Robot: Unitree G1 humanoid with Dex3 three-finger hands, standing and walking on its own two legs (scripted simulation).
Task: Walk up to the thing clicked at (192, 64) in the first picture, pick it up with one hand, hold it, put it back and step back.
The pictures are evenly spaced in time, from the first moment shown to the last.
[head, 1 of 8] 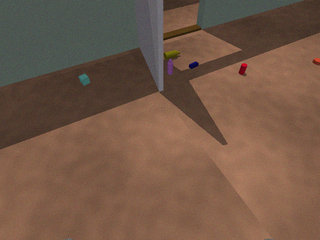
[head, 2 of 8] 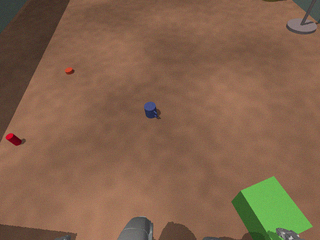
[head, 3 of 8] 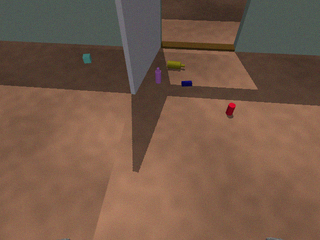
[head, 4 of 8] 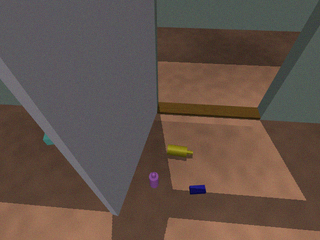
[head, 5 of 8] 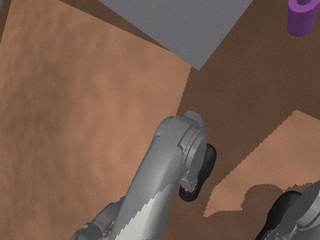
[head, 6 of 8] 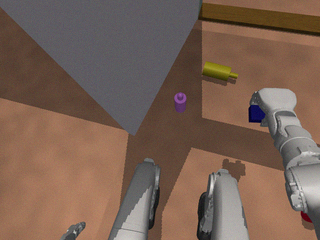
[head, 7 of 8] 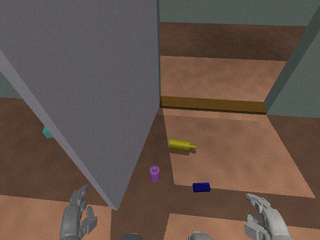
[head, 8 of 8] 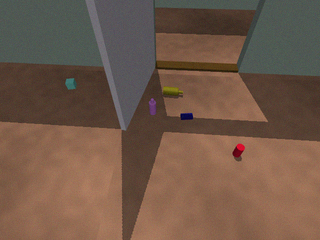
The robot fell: no
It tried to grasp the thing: yes
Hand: right
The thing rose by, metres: 0.69
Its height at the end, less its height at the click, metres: +0.00
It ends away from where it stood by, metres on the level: 0.02
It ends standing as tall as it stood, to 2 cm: yes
